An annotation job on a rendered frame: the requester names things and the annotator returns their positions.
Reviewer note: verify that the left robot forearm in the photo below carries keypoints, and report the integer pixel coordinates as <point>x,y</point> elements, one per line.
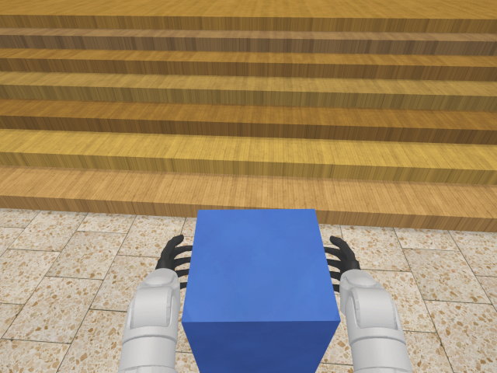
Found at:
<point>151,328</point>

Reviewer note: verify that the right robot hand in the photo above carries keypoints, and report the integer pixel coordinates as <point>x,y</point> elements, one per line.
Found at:
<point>347,257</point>

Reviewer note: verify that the right robot forearm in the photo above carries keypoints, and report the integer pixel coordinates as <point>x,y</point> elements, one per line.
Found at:
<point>373,324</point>

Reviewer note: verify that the left robot hand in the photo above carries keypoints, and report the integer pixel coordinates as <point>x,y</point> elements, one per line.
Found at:
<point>168,255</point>

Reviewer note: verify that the carton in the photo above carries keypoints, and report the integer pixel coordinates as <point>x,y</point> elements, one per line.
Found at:
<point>259,296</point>

